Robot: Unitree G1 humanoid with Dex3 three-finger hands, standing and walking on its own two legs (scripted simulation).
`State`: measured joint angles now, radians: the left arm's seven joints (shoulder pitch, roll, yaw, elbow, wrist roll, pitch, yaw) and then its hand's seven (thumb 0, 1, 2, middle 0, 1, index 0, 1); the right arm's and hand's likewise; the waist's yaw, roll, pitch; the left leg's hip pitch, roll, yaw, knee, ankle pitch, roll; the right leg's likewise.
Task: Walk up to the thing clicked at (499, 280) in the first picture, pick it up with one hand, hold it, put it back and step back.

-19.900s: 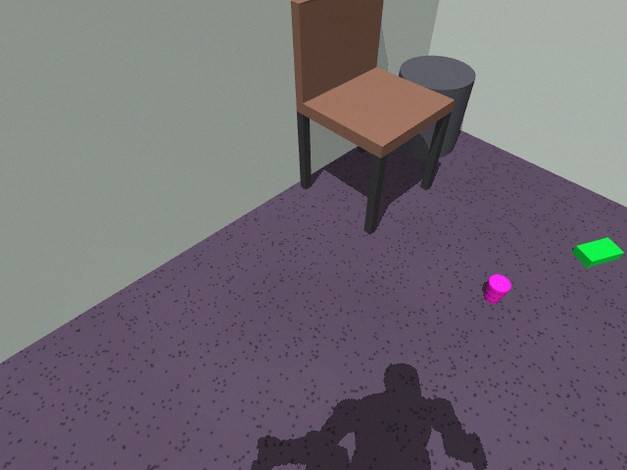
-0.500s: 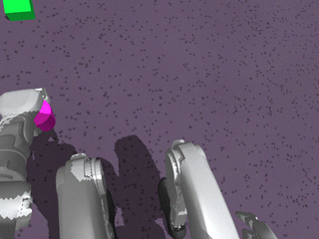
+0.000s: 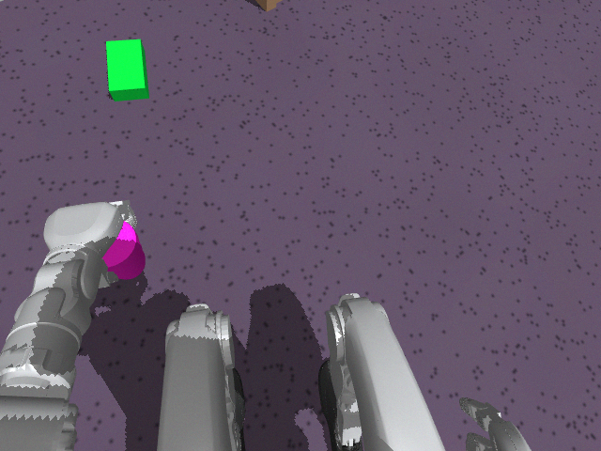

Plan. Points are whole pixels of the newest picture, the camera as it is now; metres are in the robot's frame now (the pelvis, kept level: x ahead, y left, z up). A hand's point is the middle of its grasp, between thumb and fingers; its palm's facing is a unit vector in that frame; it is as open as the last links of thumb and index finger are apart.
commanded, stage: lift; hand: left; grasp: from above
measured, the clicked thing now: (119, 254) +0.41 +0.27 -0.18
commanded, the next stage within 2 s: hold in 1.08 s
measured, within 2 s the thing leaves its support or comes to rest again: neither
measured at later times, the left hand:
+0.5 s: hand (8, 246) +0.35 +0.27 +0.07, palm faces -0.46 -0.12 -0.88, open 9.9 cm
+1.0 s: hand out of the picture +0.36 +0.25 +0.18, palm faces -0.46 -0.11 -0.88, open 9.9 cm
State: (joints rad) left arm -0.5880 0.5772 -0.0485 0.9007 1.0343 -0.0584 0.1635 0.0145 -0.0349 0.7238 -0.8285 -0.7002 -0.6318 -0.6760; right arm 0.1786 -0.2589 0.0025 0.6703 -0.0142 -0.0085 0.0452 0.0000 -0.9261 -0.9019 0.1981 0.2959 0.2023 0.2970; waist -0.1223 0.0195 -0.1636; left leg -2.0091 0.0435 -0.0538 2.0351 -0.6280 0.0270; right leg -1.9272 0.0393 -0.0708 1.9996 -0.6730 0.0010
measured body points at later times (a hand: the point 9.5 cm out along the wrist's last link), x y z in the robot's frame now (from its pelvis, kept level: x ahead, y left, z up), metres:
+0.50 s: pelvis +0.03 +0.01 +0.18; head +0.14 +0.04 +0.62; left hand +0.37 +0.27 +0.12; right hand +0.14 -0.25 +0.06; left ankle +0.09 +0.11 -0.41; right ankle +0.09 -0.12 -0.41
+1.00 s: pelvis +0.07 +0.01 +0.28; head +0.14 +0.02 +0.72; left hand +0.38 +0.26 +0.23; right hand +0.16 -0.26 +0.16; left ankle +0.09 +0.11 -0.41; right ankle +0.09 -0.12 -0.41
